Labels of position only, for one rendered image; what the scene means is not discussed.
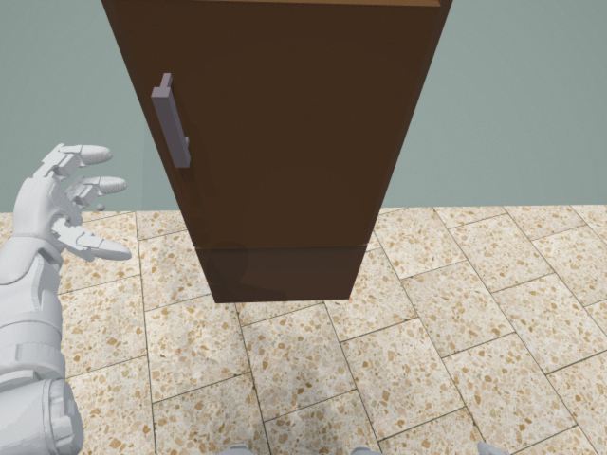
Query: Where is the robot left upper arm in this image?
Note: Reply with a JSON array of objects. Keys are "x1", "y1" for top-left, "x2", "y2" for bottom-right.
[{"x1": 0, "y1": 378, "x2": 84, "y2": 455}]

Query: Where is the handle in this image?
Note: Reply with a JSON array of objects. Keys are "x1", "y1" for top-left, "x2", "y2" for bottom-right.
[{"x1": 151, "y1": 73, "x2": 191, "y2": 168}]

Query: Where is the left robot forearm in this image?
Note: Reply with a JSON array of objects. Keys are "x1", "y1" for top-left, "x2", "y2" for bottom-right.
[{"x1": 0, "y1": 236, "x2": 65, "y2": 392}]

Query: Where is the robot left hand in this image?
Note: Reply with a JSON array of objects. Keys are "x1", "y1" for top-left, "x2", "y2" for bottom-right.
[{"x1": 12, "y1": 143, "x2": 132, "y2": 263}]

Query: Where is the robot left shin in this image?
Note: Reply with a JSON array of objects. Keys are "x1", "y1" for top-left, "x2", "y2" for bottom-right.
[{"x1": 230, "y1": 444, "x2": 250, "y2": 452}]

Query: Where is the cupboard door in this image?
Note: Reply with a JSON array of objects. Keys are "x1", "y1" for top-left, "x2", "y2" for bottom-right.
[{"x1": 112, "y1": 0, "x2": 441, "y2": 248}]

